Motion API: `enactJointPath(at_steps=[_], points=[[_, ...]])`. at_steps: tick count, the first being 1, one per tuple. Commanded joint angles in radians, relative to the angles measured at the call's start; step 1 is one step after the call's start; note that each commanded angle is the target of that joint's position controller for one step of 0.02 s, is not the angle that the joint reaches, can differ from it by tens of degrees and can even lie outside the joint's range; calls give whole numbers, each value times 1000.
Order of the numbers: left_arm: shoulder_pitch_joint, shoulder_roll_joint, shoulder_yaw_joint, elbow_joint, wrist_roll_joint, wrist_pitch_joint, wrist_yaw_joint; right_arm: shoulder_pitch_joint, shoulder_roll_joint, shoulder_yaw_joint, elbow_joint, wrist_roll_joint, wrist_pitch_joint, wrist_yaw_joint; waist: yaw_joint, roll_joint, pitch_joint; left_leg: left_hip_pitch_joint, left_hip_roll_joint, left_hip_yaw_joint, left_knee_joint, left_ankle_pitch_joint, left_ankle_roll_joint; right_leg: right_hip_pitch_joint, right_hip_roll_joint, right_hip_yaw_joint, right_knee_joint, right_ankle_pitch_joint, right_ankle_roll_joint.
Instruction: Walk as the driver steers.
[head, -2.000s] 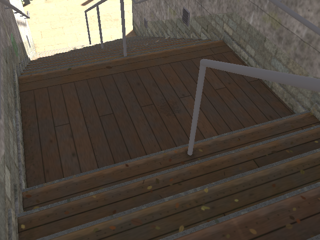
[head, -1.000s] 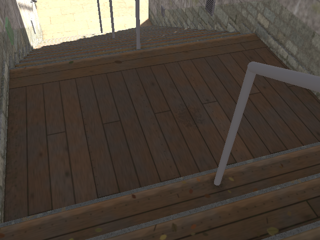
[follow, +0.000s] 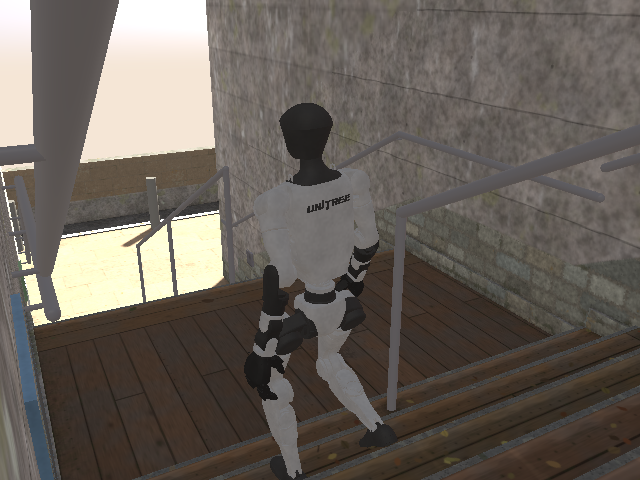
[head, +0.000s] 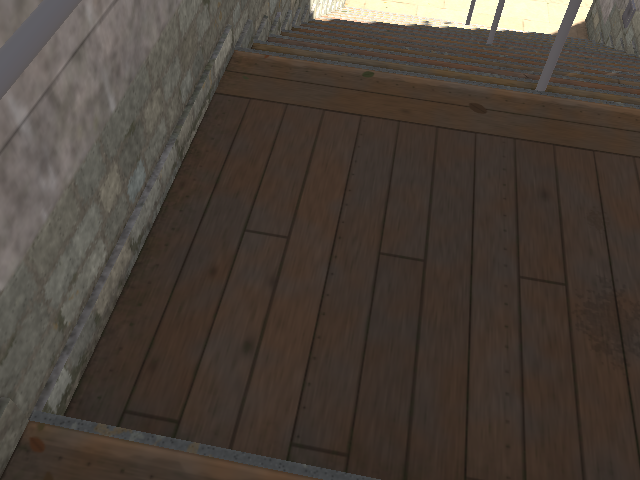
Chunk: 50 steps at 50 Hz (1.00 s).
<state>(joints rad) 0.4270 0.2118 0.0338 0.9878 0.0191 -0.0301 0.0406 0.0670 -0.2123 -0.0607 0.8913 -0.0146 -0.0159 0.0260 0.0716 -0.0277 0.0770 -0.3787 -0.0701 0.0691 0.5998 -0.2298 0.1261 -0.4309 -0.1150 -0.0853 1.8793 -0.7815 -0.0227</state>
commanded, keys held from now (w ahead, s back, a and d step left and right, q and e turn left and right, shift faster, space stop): w+q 0.26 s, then q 0.62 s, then e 0.12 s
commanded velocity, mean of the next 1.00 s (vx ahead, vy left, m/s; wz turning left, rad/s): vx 0.24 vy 0.00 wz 0.56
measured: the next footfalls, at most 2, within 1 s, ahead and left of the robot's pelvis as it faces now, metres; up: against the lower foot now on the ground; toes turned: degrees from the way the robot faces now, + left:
right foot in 0.50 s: +0.41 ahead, -0.09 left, -0.16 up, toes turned +21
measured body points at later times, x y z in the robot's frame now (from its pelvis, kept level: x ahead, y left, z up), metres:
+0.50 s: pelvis +0.25 -0.03 -0.10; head +0.24 -0.04 +0.35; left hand +0.38 +0.25 -0.18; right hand +0.30 -0.29 -0.23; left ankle +0.07 +0.05 -0.72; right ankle +0.39 -0.10 -0.84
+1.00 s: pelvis +0.30 -0.05 -0.15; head +0.32 -0.05 +0.30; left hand +0.18 +0.19 -0.27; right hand +0.60 -0.11 -0.24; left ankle +0.30 +0.11 -0.76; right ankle +0.37 -0.10 -0.88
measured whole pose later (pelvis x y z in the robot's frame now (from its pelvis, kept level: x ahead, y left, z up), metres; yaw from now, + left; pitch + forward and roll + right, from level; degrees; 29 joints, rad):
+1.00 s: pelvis +0.30 -0.05 -0.15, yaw +33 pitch -1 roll +0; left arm 0.36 0.23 0.01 0.79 0.04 -0.02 0.06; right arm 0.01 -0.21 -0.04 0.66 -0.02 0.13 -0.01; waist 0.07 0.02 0.05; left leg -0.78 -0.02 -0.03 1.32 -0.23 -0.05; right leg -0.30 -0.06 -0.20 0.59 -0.28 -0.07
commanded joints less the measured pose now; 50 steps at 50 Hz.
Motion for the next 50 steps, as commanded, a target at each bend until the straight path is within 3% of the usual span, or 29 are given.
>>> enactJointPath(at_steps=[1, 2, 3, 4, 6, 7, 9, 13, 16, 19, 21, 23, 24, 25, 26, 27, 28, 29, 30, 31, 32, 34, 35, 36, 38, 44, 47, 48, 50], points=[[-120, 123, 13, -167, 22, -29, -3, 377, -192, -37, 52, 8, 28, -44, -162, 27, -204, 646, 450, -609, -230, 83, 271, -733, -17, 111, -39, 201, 11], [-88, 116, 15, -144, 42, -9, -4, 326, -156, -23, 40, -1, 15, -44, -115, 38, -143, 445, 431, -634, -194, 81, 285, -633, -19, 128, -98, 162, 15], [-74, 111, 20, -126, 40, 4, -4, 258, -97, 3, 38, -11, -8, -34, -43, -52, -41, 220, 354, -530, -180, 113, 231, -533, -42, 166, -332, 380, 32], [-132, 73, 9, -160, 31, 14, -6, 170, -106, 6, 10, -4, -28, -37, 1, -41, 10, -41, 258, -436, -258, 125, 189, -325, -26, 142, -641, 534, 67], [-92, 57, 6, -139, 64, 29, -20, 211, -183, -14, 30, 7, -33, -42, 8, 94, -70, -82, 203, -394, -235, 443, 198, -141, 17, 90, -722, 624, 78], [41, 65, 16, -70, 44, 30, -27, 249, -193, -25, 36, -5, -35, -36, 24, 115, -140, 0, 217, -399, -185, 518, 205, -141, 21, 92, -660, 740, 66], [-144, 140, 46, -147, 13, 24, -30, 338, -141, -21, 61, 20, -38, -36, -32, 54, -63, 93, 192, -470, -159, 259, 199, -313, -11, 180, -816, 908, 59], [-314, 109, 52, -204, 40, 14, -69, 373, -96, -4, 25, 0, -30, -55, -103, 60, -14, 79, 132, -558, -99, -188, 187, -319, 44, 189, -1066, 1126, 55], [-396, 83, 40, -253, 43, 11, -76, 379, -112, 0, -20, -8, -33, -54, -123, 66, -16, 28, 98, -543, 41, -23, 173, -239, 101, 165, -1135, 1096, 48], [-441, 60, 28, -301, 23, 4, -78, 425, -118, 2, -37, -20, -11, -64, -167, 97, -12, 16, 53, -522, 153, 99, 129, -106, 151, 160, -1249, 1024, 58], [-391, 60, 23, -296, -9, -8, -57, 392, -113, 8, -53, -21, 1, -85, -163, 132, -2, 67, 19, -524, 265, 78, 95, -32, 118, 222, -1467, 1069, 43], [-305, 72, 27, -253, -22, -28, -38, 395, -118, 6, -48, -24, 7, -96, -145, 84, 10, 86, -22, -492, 421, 86, 65, 121, 73, 225, -1713, 1199, 36], [-171, 87, 38, -204, -26, -26, -28, 392, -116, 7, -44, -17, 10, -88, -96, 50, -18, 30, -50, -439, 568, 73, 45, 289, 56, 179, -1784, 1314, 45], [-50, 137, 52, -159, -3, -23, -26, 423, -103, 4, -55, 3, 4, -68, -80, -31, -82, -126, -95, -351, 779, -191, 15, 527, 5, 178, -1684, 1455, 44], [64, 175, 58, -159, 9, -15, -31, 469, -67, 2, -76, 50, 3, -60, -54, -147, -256, -394, -159, -204, 1161, -728, -22, 876, -153, 233, -1327, 1972, -2], [89, 220, 63, -174, -5, -15, -46, 533, -94, 2, -118, 93, 9, -84, -59, -226, -437, -564, -108, -152, 1484, -804, -36, 1073, -331, 350, -1098, 2057, -122], [49, 198, 64, -191, -32, -20, -51, 486, -102, 8, -127, 64, 10, -92, -38, -176, -457, -688, -51, -133, 1581, -691, -35, 1023, -361, 393, -1160, 1856, -190], [-11, 178, 58, -209, -27, -23, -38, 364, -107, 9, -146, 26, 21, -90, -18, -137, -381, -731, -37, -78, 1606, -553, -60, 846, -363, 430, -1298, 1524, -269], [-60, 130, 36, -223, -9, -18, -15, 261, -125, -2, -159, -6, 34, -87, -28, -52, -277, -719, -20, -72, 1581, -455, -79, 658, -325, 422, -1394, 1315, -277], [-41, 127, 23, -210, 1, -15, -4, 170, -119, -1, -194, -30, 55, -79, -23, -40, -174, -672, -5, -123, 1570, -378, -76, 453, -333, 433, -1441, 1313, -289], [-60, 111, 7, -211, 16, -5, -11, 163, -114, 0, -198, -25, 83, -74, -59, -16, -123, -620, -3, -147, 1502, -306, -76, 308, -279, 385, -1459, 1204, -264], [-103, 109, -1, -205, 2, 4, -21, 154, -59, 9, -200, -18, 123, -67, -109, -53, -90, -617, -36, -146, 1540, -212, -74, 155, -194, 292, -1451, 1011, -193], [-128, 108, -11, -217, -6, 0, -22, 152, -83, 4, -205, -10, 131, -64, -134, -52, -80, -605, -40, -140, 1463, -112, -90, 95, -137, 222, -1464, 931, -152], [-144, 112, -12, -221, -2, -2, -24, 149, -72, 3, -205, -13, 140, -65, -143, -95, -80, -608, -52, -117, 1478, -79, -104, 69, -121, 200, -1466, 922, -145], [-134, 135, -13, -228, -7, -15, -16, 70, -70, 5, -245, -22, 148, -68, -150, -72, -51, -679, -32, -141, 1405, -23, -147, 74, -146, 210, -1481, 852, -162], [-8, 158, 0, -228, 11, -11, 1, -56, -68, -5, -296, -24, 146, -46, -64, -82, -66, -726, 10, -98, 1235, -8, -182, 232, -187, 195, -1482, 791, -229], [-14, 140, 0, -243, 17, 0, 23, -109, -46, 9, -323, -24, 142, -41, -34, -78, -79, -652, 49, -128, 886, -5, -184, 317, -165, 209, -1504, 656, -216], [-47, 137, 1, -260, 29, -1, 24, -111, -47, 15, -328, -15, 135, -35, -19, -96, -111, -541, 61, -131, 698, 3, -184, 320, -164, 211, -1527, 623, -218], [-98, 128, 1, -270, 23, 8, 20, -115, -27, 32, -325, 14, 124, -25, -16, -111, -130, -247, 82, -86, 318, -5, -168, 226, -143, 174, -1569, 476, -202]])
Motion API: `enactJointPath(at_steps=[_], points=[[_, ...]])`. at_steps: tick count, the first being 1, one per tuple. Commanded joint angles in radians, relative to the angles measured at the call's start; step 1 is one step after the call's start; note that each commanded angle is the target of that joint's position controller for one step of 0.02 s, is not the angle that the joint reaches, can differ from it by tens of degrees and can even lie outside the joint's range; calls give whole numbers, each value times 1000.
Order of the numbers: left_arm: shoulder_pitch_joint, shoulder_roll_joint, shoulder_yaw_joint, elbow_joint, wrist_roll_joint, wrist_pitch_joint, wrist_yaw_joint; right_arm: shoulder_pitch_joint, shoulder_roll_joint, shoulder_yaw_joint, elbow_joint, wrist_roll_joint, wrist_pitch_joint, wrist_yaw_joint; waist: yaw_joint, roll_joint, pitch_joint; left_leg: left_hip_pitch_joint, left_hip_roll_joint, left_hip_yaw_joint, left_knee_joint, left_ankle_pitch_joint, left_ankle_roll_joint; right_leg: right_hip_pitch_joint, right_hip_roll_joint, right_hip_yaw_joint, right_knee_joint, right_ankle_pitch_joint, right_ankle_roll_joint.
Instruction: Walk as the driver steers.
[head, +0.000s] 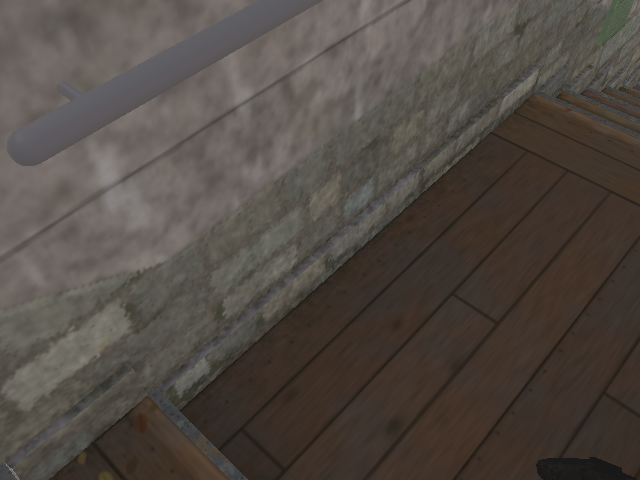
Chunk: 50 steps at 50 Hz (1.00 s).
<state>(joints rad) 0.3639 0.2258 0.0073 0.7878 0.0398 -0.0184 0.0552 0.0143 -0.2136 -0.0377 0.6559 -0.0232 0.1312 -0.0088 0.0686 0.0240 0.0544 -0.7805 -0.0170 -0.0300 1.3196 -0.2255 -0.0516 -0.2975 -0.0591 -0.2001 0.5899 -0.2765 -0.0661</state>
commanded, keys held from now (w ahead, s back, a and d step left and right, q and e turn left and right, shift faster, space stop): e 0.64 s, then w+e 0.36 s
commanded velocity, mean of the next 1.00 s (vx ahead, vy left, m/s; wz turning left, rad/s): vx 0.09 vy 0.00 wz -0.43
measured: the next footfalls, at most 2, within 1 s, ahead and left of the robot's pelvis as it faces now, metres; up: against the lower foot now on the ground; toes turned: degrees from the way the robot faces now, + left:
left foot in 0.10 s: +0.12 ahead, +0.13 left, +0.00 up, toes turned -2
right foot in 0.48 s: +0.03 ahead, -0.08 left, +0.00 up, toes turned -13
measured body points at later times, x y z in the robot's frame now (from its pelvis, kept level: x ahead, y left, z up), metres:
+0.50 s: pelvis +0.01 +0.00 -0.01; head +0.00 -0.01 +0.44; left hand +0.22 +0.22 -0.09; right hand +0.06 -0.29 -0.13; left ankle +0.08 +0.13 -0.72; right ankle -0.01 -0.07 -0.73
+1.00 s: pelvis +0.10 +0.00 +0.01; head +0.08 -0.02 +0.45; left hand +0.27 +0.22 -0.09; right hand +0.15 -0.31 -0.09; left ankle +0.22 +0.09 -0.67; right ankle -0.01 -0.07 -0.73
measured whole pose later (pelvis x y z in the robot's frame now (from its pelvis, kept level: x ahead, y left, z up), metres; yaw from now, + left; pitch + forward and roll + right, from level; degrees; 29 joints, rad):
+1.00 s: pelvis +0.10 +0.00 +0.01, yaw -30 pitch +2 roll +1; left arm 0.45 0.26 0.04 0.67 0.01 0.01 -0.01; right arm 0.12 -0.26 -0.03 0.67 -0.05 0.02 0.03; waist 0.06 0.04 -0.07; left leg -0.62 -0.01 -0.05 1.00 -0.11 -0.03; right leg -0.16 0.13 0.26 0.52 -0.36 -0.08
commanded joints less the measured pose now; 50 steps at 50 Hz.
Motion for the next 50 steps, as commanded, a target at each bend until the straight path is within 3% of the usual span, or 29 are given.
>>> enactJointPath(at_steps=[1, 3, 4, 5, 6, 7, 9, 12, 14, 16, 18, 21, 23, 24, 25, 26, 28, 29, 31, 32, 34, 36, 38, 40, 43, 44, 46, 47, 50], points=[[-48, 121, 26, -68, -5, 0, -6, -26, -17, 14, -67, 39, -26, 13, -22, -182, -111, 349, 18, 58, -546, -78, 25, 11, -190, 278, -314, -149, -152], [-20, 143, 31, -52, -5, 27, -35, 99, -16, 14, 10, 44, -39, 21, -54, -138, -53, 639, -36, 126, -810, -56, 61, -110, -167, 306, -323, -331, -128], [28, 123, 32, -36, 13, 32, -49, 159, -46, 8, 43, 39, -57, 13, -64, -79, -11, 753, -20, 88, -909, -14, 58, -177, -136, 303, -276, -321, -86], [33, 60, 21, -38, 13, 22, -72, 256, -66, 11, 79, 18, -90, 6, -92, -16, -45, 882, 158, -84, -924, 55, 48, -234, -96, 263, -165, -252, -19], [44, -12, 11, -86, -22, 22, -87, 243, -118, 25, 46, -4, -111, -9, -52, 116, -55, 881, 454, -417, -966, 303, 132, -350, -11, 207, -23, -327, 45], [-44, 48, 30, -81, -5, 41, -87, 182, -131, 17, 61, -13, -118, -33, -96, 126, -22, 622, 420, -387, -1001, 271, 220, -240, 25, 289, 75, -283, 50], [-52, 74, 44, -82, -3, 54, -99, 33, -118, 18, 20, 1, -138, -45, -35, 169, -81, 529, 316, -233, -1021, 108, 214, -141, 76, 260, 260, -200, 58], [-68, 83, 57, -86, 16, 71, -102, 72, -109, 7, 20, 7, -145, -45, -39, 134, -115, 528, 281, -113, -996, 193, 228, -176, 108, 229, 514, -174, 76], [-90, 67, 58, -112, -1, 80, -101, 117, -103, -1, 28, 6, -136, -45, -52, 148, -105, 572, 265, -67, -962, 211, 235, -250, 96, 216, 510, -175, 89], [-147, 64, 52, -145, 2, 89, -101, 164, -99, -6, 27, -4, -124, -54, -91, 165, -109, 588, 271, -63, -950, 171, 254, -259, 100, 184, 458, -206, 89], [-176, 54, 42, -175, -8, 89, -108, 178, -109, -14, 28, 5, -109, -63, -93, 156, -114, 555, 289, -67, -961, 22, 258, -212, 85, 175, 357, -230, 69], [-149, 69, 39, -200, -30, 90, -106, 151, -159, -30, 4, 7, -93, -70, -75, 160, -134, 470, 298, -74, -977, -99, 230, -38, 101, 128, 171, -213, 23], [-40, 79, 42, -176, -29, 81, -109, 132, -171, -41, 5, 25, -88, -69, -4, 79, -137, 340, 279, -12, -861, -161, 166, 190, 107, 139, -51, -61, -10], [17, 104, 47, -164, -28, 70, -111, 161, -147, -43, 15, 16, -86, -59, 20, -74, -108, 179, 202, 108, -639, -227, 103, 329, 61, 262, -160, -75, -6], [50, 260, 82, -212, -12, 69, -100, 38, -93, -28, -96, 17, -96, -41, 80, -343, -53, -257, 35, 213, -345, -481, 1, 432, -289, 866, -233, -107, -89], [139, 287, 87, -196, -15, 79, -78, -136, -166, -44, -134, -2, -108, -24, 160, -196, 2, -401, -23, 19, -254, -468, 10, 425, -315, 997, -324, 49, -151], [53, 254, 69, -192, 10, 89, -27, -33, -110, -27, -121, -9, -132, -2, 21, -143, 24, -427, -10, -28, -89, -264, 29, 344, -251, 786, -232, 122, -146], [-14, 230, 63, -212, 1, 85, -21, 9, -100, -22, -102, -25, -129, -1, -18, -145, -4, -390, -4, -18, -21, -163, 24, 283, -189, 695, -200, 169, -119], [-79, 180, 46, -215, -23, 63, -37, 106, -97, -19, -75, -54, -104, 0, -80, -150, -74, -285, -31, 12, 149, -50, 4, 124, -104, 581, -165, 359, -83], [-97, 170, 44, -213, -27, 52, -50, 116, -101, -19, -78, -54, -91, -1, -95, -142, -104, -267, -39, 18, 225, -17, -6, 80, -87, 562, -152, 358, -73], [-106, 165, 43, -200, -36, 43, -59, 121, -82, -6, -88, -49, -71, -2, -115, -123, -127, -223, -38, 27, 307, 70, -19, -33, -47, 557, -187, 81, -73], [-59, 158, 41, -186, -39, 43, -61, 80, -76, -1, -108, -37, -55, 6, -87, -129, -85, -227, -34, 43, 346, 102, -30, -82, -31, 600, -244, -196, -100], [9, 176, 52, -167, -37, 40, -61, 18, -83, 2, -135, -39, -61, 10, -44, -129, -32, -299, -13, 39, 254, 119, -27, -5, -44, 668, -297, -295, -126], [69, 183, 62, -151, -37, 43, -44, -31, -65, 10, -153, -50, -76, 15, -11, -125, -18, -337, 13, 9, 85, 160, -22, 121, -56, 712, -304, -267, -151], [78, 193, 74, -154, -46, 40, -31, -64, -92, 3, -141, -43, -99, 20, 16, -171, -31, -220, 31, -15, -209, 228, -20, 188, -55, 707, -302, -211, -177], [89, 209, 79, -149, -39, 35, -34, -30, -112, -8, -120, -34, -106, 25, 4, -200, -58, -155, 37, -48, -175, 268, -4, 193, -66, 739, -291, -182, -203], [47, 192, 75, -182, -30, 18, -47, -31, -122, -9, -97, -23, -116, 38, -18, -169, -47, -31, 28, -30, -248, 239, 16, 134, -52, 721, -271, -103, -226], [42, 185, 73, -190, -35, 10, -57, -31, -127, -11, -86, -20, -122, 41, -21, -158, -32, 44, 22, -22, -285, 198, 23, 96, -45, 718, -264, -55, -222], [-4, 192, 72, -213, -18, 11, -75, 65, -120, -12, -32, -14, -135, 48, -59, -167, -25, 285, -3, 2, -381, -14, 32, 11, -18, 719, -200, 107, -209]])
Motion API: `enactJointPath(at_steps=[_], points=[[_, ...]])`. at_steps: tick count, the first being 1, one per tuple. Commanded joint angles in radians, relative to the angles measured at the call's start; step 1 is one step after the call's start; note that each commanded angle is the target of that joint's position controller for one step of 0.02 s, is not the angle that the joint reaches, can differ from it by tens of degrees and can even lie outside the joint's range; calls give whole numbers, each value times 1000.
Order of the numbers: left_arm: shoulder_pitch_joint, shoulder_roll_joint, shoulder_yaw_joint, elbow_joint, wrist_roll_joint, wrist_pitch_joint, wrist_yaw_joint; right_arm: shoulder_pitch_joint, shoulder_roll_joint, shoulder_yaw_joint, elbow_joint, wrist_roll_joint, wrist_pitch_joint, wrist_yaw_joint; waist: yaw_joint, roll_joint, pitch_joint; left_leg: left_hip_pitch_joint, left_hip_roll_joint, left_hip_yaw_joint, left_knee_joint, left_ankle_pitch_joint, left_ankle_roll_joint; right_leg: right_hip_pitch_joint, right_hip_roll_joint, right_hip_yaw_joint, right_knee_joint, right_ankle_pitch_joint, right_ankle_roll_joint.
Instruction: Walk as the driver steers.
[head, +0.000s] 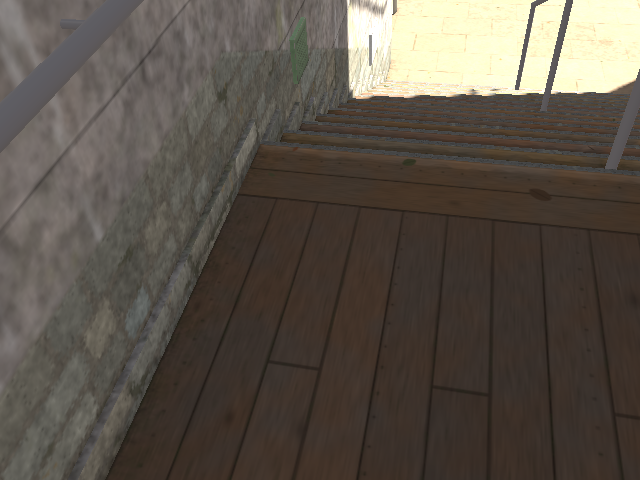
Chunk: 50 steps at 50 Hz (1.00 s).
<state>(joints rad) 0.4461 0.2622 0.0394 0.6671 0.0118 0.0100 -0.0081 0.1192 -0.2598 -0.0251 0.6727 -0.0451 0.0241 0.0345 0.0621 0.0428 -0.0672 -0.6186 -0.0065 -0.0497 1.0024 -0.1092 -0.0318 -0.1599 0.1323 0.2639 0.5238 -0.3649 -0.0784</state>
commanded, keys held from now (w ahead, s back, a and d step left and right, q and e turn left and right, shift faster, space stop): w+e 0.14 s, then w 0.08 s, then s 0.40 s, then w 0.38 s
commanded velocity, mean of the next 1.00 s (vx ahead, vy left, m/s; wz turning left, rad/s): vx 0.20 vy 0.00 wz -0.22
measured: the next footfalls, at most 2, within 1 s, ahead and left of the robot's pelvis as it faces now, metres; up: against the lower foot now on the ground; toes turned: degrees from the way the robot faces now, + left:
left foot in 0.08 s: +0.07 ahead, +0.14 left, +0.00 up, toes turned -6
right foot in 0.54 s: +0.39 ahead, -0.08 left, -0.16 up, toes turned -10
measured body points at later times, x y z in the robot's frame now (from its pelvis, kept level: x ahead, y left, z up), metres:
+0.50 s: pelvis +0.23 +0.01 -0.08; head +0.27 +0.01 +0.37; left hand +0.48 +0.18 -0.18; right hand +0.06 -0.20 -0.20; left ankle +0.03 +0.14 -0.73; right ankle +0.37 -0.09 -0.80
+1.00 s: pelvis +0.35 +0.03 -0.15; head +0.34 +0.05 +0.29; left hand +0.40 +0.27 -0.31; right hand +0.35 -0.23 -0.29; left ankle +0.35 +0.10 -0.89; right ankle +0.36 -0.08 -0.85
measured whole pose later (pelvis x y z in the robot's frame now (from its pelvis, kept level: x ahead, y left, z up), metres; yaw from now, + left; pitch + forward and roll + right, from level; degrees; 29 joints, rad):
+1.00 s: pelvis +0.35 +0.03 -0.15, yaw -9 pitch +1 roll -1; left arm 0.36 0.21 0.06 0.98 0.03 0.00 -0.01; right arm 0.32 -0.19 -0.02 0.96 -0.03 -0.04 -0.02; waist 0.01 -0.02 -0.07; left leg -0.24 -0.02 0.04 0.53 -0.32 0.08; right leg -0.45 0.06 -0.01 0.83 -0.40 -0.07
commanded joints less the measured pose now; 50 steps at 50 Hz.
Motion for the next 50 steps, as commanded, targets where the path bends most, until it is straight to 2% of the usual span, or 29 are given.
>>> enactJointPath(at_steps=[1, 3, 4, 5, 6, 7, 8, 11, 13, 15, 19, 21, 24, 26, 27, 28, 29, 30, 32, 33, 34, 37, 40, 45, 46, 47, 48, 49, 50], points=[[-131, 156, 40, -100, 20, -13, -16, 36, -69, -23, -19, 11, -32, 6, -93, -183, 93, 270, -30, 43, -143, -211, 15, -188, -194, 238, -88, 233, -177], [-65, 153, 42, -62, 18, -7, -3, 140, -53, -29, 6, 31, -47, -19, -139, -91, 140, 455, -71, 36, -544, -508, 0, -242, -141, 223, 113, 122, -136], [-4, 66, 29, -22, 13, -13, 2, 197, -98, -40, 27, 14, -67, -35, -121, 76, 111, 621, 89, -139, -570, -502, 32, -322, -67, 112, 392, -21, -95], [18, -46, -1, -36, 30, -22, 0, 313, -142, -26, 10, 18, -75, -44, -87, 187, 38, 741, 355, -472, -503, -320, 100, -535, -4, -5, 722, -348, -64], [-43, 107, 45, -95, 20, -25, 1, 397, -263, -68, 48, 32, -81, -37, -110, 285, 47, 783, 447, -883, -667, -264, 206, -818, 37, -50, 723, -361, -48], [-174, 165, 61, -83, 47, -24, -1, 372, -209, -64, 66, 41, -95, -38, -133, 104, 142, 740, 434, -771, -648, -175, 201, -859, -36, -28, 766, -231, -33], [-246, 168, 64, -75, 55, -30, -14, 349, -178, -55, 75, 33, -104, -35, -135, 67, 199, 652, 372, -556, -599, 55, 184, -817, -59, -48, 715, -137, -23], [-204, 102, 51, -5, 16, -10, -42, 292, -145, -48, 105, 9, -95, -31, -80, 131, 160, 504, 212, -222, -600, 378, 161, -600, -66, -120, 646, 72, 18], [-204, 82, 48, 22, 22, -2, -41, 293, -130, -45, 126, 24, -96, -29, -61, 122, 137, 505, 208, -134, -556, 628, 167, -563, -49, -126, 642, 203, 9], [-296, 96, 53, 32, 31, -21, -40, 370, -108, -38, 172, 33, -113, -40, -84, 94, 137, 603, 172, -78, -529, 514, 155, -650, -46, -114, 513, 339, 10], [-432, -21, 2, 24, 43, -46, -66, 382, -41, -4, 205, 38, -109, -62, -101, 46, 107, 364, 78, 35, -462, 239, 171, -329, -48, -257, 124, 800, 7], [-415, -48, -15, 52, 26, -41, -66, 394, -28, 5, 224, 36, -99, -61, -108, 19, 94, 262, 73, 51, -376, 66, 155, -137, -66, -296, 50, 975, 3], [-345, -18, -20, 127, 16, -48, -42, 454, -42, 3, 259, 13, -70, -75, -119, -14, 134, 444, 65, 4, -151, 23, 165, -162, -130, -245, -177, 954, 19], [-110, 9, -6, 245, 34, -60, -13, 461, -49, 0, 289, 11, -43, -82, -32, -88, 98, 451, 29, 33, 172, 36, 161, 60, -156, -285, -427, 1045, 26], [34, 59, 11, 310, 58, -62, -11, 491, -28, 3, 298, 31, -36, -75, -3, -178, 32, 264, -23, 77, 419, -322, 144, 346, -225, -279, -387, 1252, 20], [87, 174, 37, 315, 27, -68, -12, 656, 40, 1, 323, 86, -22, -89, -60, -280, -129, -62, -125, 104, 835, -996, 83, 738, -492, -122, 119, 2146, -86], [78, 111, 24, 271, -20, -68, -16, 638, -20, 9, 311, 89, -21, -99, -1, -154, -244, -240, -94, -29, 847, -906, 76, 812, -597, -30, 159, 2039, -180], [-19, 79, 15, 241, -34, -56, -5, 549, -51, 2, 297, 62, -20, -98, -16, -84, -227, -229, -41, -26, 815, -784, 72, 662, -585, -21, 67, 1777, -222], [-211, 24, -3, 204, -13, -52, 43, 475, -28, 12, 274, 29, 10, -79, -104, -78, -234, -125, 40, -29, 721, -617, 46, 344, -604, 67, -59, 1166, -341], [-246, -14, -20, 186, -5, -58, 48, 426, -57, 3, 284, -16, 18, -73, -106, 28, -133, 21, 50, -51, 516, -340, 39, 45, -517, -22, -183, 848, -302], [-250, -11, -23, 203, 15, -61, 42, 399, -37, 0, 289, -20, 26, -66, -119, -53, -64, 136, 40, -13, 434, -280, 43, -125, -453, -59, -218, 745, -263], [-182, 8, -8, 266, 4, -58, 20, 303, 52, 21, 279, -9, 10, -37, -94, -178, 45, 270, 42, 58, -84, -154, 26, -277, -263, -152, -305, 199, -153], [-113, 49, 18, 280, 2, -41, 6, 213, 21, 11, 262, 11, -8, -37, -52, -209, 52, 283, 11, 91, -200, -214, 39, -245, -317, -33, -345, -141, -150], [-148, 63, 36, 259, -7, -15, 9, 294, 35, -4, 286, 10, -36, -30, -139, -89, 132, 579, -37, 126, -425, -297, 113, -498, -308, 14, -288, -465, -91], [-183, 26, 28, 239, -2, -18, 13, 388, 21, -8, 312, 13, -49, -40, -181, -19, 162, 689, 27, 39, -551, -392, 138, -621, -252, -50, -146, -444, -58], [-193, -93, 4, 216, 1, -27, 14, 499, -24, -12, 343, 10, -62, -55, -186, 211, 125, 773, 277, -305, -731, -680, 171, -717, -122, -236, 259, -322, -2], [-251, -35, 18, 183, 19, -38, 3, 513, -109, -34, 354, 18, -59, -66, -190, 206, 222, 701, 421, -608, -900, -894, 253, -892, -63, -289, 382, -181, 9], [-300, 21, 30, 174, 35, -43, -7, 460, -89, -32, 347, 21, -57, -72, -153, 55, 283, 619, 385, -556, -906, -841, 242, -874, -122, -199, 429, -45, 9], [-246, 7, 29, 196, 22, -48, -18, 368, -81, -32, 320, 18, -66, -65, -91, 61, 262, 571, 339, -473, -896, -714, 213, -819, -134, -186, 427, 58, 19]])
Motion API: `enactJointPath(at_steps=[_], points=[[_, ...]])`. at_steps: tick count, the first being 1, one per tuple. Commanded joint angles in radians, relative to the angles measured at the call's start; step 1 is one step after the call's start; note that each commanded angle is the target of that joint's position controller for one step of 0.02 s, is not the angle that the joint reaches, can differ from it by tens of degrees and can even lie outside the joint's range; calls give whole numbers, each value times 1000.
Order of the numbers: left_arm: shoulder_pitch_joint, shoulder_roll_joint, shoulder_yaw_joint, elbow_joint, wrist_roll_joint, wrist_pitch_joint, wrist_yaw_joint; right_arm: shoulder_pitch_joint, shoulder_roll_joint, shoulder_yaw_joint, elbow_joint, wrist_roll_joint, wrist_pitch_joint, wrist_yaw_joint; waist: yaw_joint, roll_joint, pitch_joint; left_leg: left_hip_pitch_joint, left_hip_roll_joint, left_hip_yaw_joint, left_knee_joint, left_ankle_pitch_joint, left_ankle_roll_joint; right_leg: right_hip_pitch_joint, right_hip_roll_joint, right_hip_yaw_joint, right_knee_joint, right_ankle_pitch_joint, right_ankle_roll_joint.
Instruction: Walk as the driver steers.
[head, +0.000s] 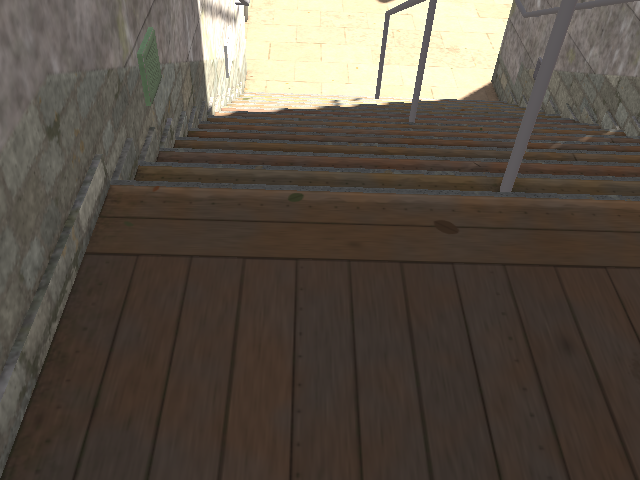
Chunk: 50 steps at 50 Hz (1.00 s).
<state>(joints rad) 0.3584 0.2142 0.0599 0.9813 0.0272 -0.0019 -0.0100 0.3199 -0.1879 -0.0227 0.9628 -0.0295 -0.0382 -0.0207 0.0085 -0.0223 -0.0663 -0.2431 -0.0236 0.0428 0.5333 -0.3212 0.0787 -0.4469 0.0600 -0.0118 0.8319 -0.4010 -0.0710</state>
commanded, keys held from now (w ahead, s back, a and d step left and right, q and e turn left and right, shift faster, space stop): w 0.32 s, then no key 0.68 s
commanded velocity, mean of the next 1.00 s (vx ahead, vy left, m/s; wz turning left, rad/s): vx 0.24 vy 0.00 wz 0.00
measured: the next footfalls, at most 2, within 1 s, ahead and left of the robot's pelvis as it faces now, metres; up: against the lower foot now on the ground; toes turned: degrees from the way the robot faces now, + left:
right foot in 0.40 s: +0.33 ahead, -0.11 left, +0.00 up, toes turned -4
left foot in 0.84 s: +0.38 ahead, +0.07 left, +0.00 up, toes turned +0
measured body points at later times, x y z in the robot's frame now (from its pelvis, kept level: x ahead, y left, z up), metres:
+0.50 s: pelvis +0.22 -0.04 -0.01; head +0.26 -0.05 +0.44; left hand +0.38 +0.18 -0.13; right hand +0.12 -0.26 -0.16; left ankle +0.04 +0.08 -0.65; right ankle +0.29 -0.11 -0.74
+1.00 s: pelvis +0.31 -0.03 +0.00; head +0.31 -0.01 +0.45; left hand +0.30 +0.18 -0.16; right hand +0.34 -0.24 -0.15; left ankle +0.34 +0.07 -0.74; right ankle +0.29 -0.11 -0.74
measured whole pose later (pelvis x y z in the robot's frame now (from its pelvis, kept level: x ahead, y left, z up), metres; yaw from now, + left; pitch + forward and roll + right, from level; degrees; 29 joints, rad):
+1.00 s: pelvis +0.31 -0.03 +0.00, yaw -1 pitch -2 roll -1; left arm 0.31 0.13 -0.01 1.11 0.01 -0.02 0.03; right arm 0.23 -0.13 0.00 1.10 -0.01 -0.02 -0.04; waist 0.02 -0.02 0.03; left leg -0.23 -0.01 0.02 0.46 -0.20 0.03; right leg -0.13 0.04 -0.08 0.41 -0.26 -0.05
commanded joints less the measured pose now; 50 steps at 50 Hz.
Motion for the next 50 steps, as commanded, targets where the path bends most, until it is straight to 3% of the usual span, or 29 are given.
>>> enactJointPath(at_steps=[1, 2, 3, 5, 9, 12, 15, 17, 19, 20, 21, 22, 23, 24, 25, 26, 27, 28, 31, 34, 38, 40, 41, 42, 43, 44, 45, 48, 50], points=[[-103, 53, 8, -76, 10, -36, -23, 111, -137, -33, 16, 1, -16, -1, 0, 114, 228, 165, 293, -452, -423, -332, 77, -449, -61, 77, 162, 164, 20], [-72, 70, 15, -52, 21, -35, -31, 82, -128, -34, 5, 10, -29, 5, 22, 104, 207, 110, 260, -360, -423, -209, 68, -374, -69, 62, 190, 221, 30], [-63, 63, 14, -40, 23, -32, -35, 86, -108, -31, 11, 12, -38, 10, 28, 113, 184, 86, 231, -294, -415, -110, 68, -328, -76, 48, 209, 257, 37], [-115, 42, 6, -51, 16, -26, -35, 146, -89, -29, 40, 19, -46, 16, 18, 102, 182, 89, 207, -233, -406, 13, 80, -329, -92, 27, 220, 314, 45], [-290, 23, -10, -98, 16, -25, -30, 246, -84, -27, 72, 18, -51, 14, -40, 105, 201, 158, 200, -187, -389, 219, 98, -362, -118, -16, 100, 381, 62], [-406, 6, -26, -134, 6, -29, -32, 289, -89, -24, 87, 13, -53, 5, -77, 125, 209, 208, 201, -158, -363, 376, 100, -311, -106, -50, -61, 389, 67], [-476, -2, -39, -157, 1, -37, -30, 318, -103, -24, 107, 4, -54, -3, -96, 148, 210, 274, 220, -148, -322, 505, 116, -255, -82, -80, -178, 328, 39], [-450, 10, -38, -155, 1, -46, -22, 309, -101, -19, 115, -3, -52, -7, -72, 148, 205, 293, 236, -139, -262, 649, 108, -166, -60, -90, -231, 253, 4], [-255, 32, -27, -87, -4, -66, -3, 288, -111, -18, 123, 1, -54, -7, 9, 130, 106, 285, 201, -102, -48, 960, 71, 103, 13, -113, -318, 273, -30], [-98, 57, -17, -40, 3, -85, 9, 266, -120, -18, 123, 17, -59, -5, 84, 119, 18, 193, 166, -64, 129, 908, 44, 340, -20, -88, -382, 422, -51], [57, 139, 1, -15, 28, -102, 18, 258, -88, -6, 87, 36, -66, -2, 129, 52, -136, -6, 123, -44, 369, 524, 20, 633, -241, 122, -334, 606, -86], [111, 239, 31, 9, 14, -85, 12, 416, -12, 4, 99, 88, -53, 5, 84, -236, -352, -265, -38, 7, 745, -287, -21, 909, -541, 523, -337, 897, -274], [91, 174, 23, 4, -21, -66, 9, 321, -124, -32, 115, 43, -38, -4, 98, -28, -308, -304, -13, -99, 805, -231, -13, 814, -465, 491, -371, 894, -248], [-34, 135, 6, -4, -24, -68, 12, 234, -78, -31, 78, 30, -38, -2, 44, -58, -122, -319, 17, -103, 775, -161, -16, 630, -422, 345, -409, 961, -217], [-103, 67, -10, -8, -17, -71, 13, 189, -47, -28, 76, 16, -41, -4, 22, -32, -9, -313, 46, -91, 713, -114, -25, 494, -373, 249, -450, 1005, -184], [-113, 32, -20, 0, -19, -77, 20, 159, -47, -35, 74, 1, -31, -2, 6, -45, 47, -295, 62, -87, 659, -90, -34, 414, -329, 183, -484, 1020, -160], [-121, 6, -29, 14, -20, -77, 25, 188, -28, -34, 83, -10, -15, 2, -25, -60, 56, -235, 67, -80, 611, -68, -45, 344, -298, 133, -509, 1012, -142], [-109, -7, -36, 24, -18, -81, 28, 200, -12, -33, 92, -6, -3, 6, -40, -56, 42, -174, 57, -75, 582, -46, -50, 300, -286, 108, -519, 1050, -139], [-118, 22, -43, 37, -7, -95, 29, 188, 13, -28, 101, 2, 20, 7, -84, -53, 21, -100, 43, -57, 447, 0, -63, 225, -263, 33, -530, 1093, -145], [-98, 34, -51, 53, -7, -88, 32, 83, 0, -20, 85, 8, 30, -7, -64, -86, 25, -54, 41, -38, 263, 66, -61, 201, -241, 9, -530, 969, -126], [-57, 39, -55, 75, -6, -60, 37, 0, -16, -9, 86, 11, 40, -13, -34, -76, 53, 14, 45, -30, 144, 85, -56, 154, -262, 72, -547, 579, -123], [-66, 33, -59, 76, -14, -44, 42, -2, -10, -1, 98, 5, 37, -16, -49, -37, 91, 92, 49, -26, -8, 132, -45, 108, -250, 99, -525, 350, -93], [-40, 27, -60, 83, -11, -39, 44, -5, -27, 1, 99, 1, 31, -19, -44, 4, 112, 134, 81, -72, -95, 205, -41, 85, -230, 108, -509, 260, -58], [-8, 19, -59, 83, -10, -36, 45, 19, -64, -2, 104, -3, 21, -25, -21, 59, 117, 176, 162, -158, -132, 351, -30, 65, -190, 94, -472, 189, -26], [115, -37, -65, 111, -26, -31, 41, -20, -99, -5, 104, 9, 17, -25, 55, 158, 131, 124, 219, -220, -132, 412, 16, 94, -113, 43, -488, 113, -6], [107, -38, -68, 132, -21, -22, 46, -37, -50, 5, 109, 21, 18, -19, 32, 151, 136, 18, 208, -216, -153, 318, 18, 213, -106, 27, -503, 133, 7], [75, -14, -61, 131, -17, -17, 48, -46, -22, 11, 109, 19, 16, -13, 19, 118, 162, -16, 169, -191, -166, 277, 0, 242, -109, 38, -490, 183, 11], [42, -9, -58, 126, -13, -15, 45, -28, -22, 12, 128, 26, 14, -23, 10, 103, 125, 32, 131, -158, -173, 291, -13, 273, -134, 51, -490, 244, 9], [43, -20, -61, 136, -14, -18, 47, -23, -23, 10, 134, 27, 12, -23, 7, 59, 115, 60, 132, -156, -169, 311, -8, 273, -137, 50, -496, 245, 15]])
